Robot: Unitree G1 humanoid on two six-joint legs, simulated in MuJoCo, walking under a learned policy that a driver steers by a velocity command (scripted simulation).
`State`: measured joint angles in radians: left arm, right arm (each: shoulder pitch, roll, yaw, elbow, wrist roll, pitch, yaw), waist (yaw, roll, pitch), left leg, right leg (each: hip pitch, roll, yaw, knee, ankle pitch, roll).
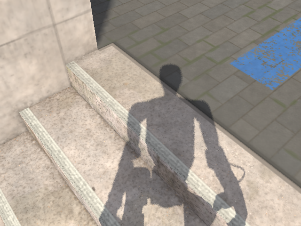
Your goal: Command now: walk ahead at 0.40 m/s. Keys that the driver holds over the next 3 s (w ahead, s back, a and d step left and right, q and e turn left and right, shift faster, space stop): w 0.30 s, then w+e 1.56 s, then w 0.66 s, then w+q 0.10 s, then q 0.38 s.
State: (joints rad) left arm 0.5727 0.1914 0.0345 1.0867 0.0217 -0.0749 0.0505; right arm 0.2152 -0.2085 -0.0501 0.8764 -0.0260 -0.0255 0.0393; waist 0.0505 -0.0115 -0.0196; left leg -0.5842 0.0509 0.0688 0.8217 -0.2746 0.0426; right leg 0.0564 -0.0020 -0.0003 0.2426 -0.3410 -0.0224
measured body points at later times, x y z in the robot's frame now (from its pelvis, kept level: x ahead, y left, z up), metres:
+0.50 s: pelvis +0.24 +0.07 +0.02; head +0.26 +0.09 +0.47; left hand +0.49 +0.19 -0.06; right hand +0.14 -0.12 -0.12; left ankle +0.14 +0.13 -0.73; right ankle +0.36 +0.01 -0.55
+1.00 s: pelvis +0.57 +0.06 +0.13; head +0.61 +0.03 +0.58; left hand +0.51 +0.34 +0.03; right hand +0.81 -0.18 +0.10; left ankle +0.70 +0.15 -0.36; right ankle +0.34 +0.03 -0.59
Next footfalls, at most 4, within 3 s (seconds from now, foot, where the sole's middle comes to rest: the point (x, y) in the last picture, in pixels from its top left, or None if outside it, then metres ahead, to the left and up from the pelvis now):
0.08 left None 0.18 0.14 -0.77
0.54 right None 0.38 0.02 -0.62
1.08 left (146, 108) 0.91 0.09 -0.47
1.64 right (205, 89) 1.06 -0.18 -0.47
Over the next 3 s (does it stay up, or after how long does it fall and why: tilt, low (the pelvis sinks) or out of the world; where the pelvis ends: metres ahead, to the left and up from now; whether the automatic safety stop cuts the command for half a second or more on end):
stays up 1.43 -0.56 0.31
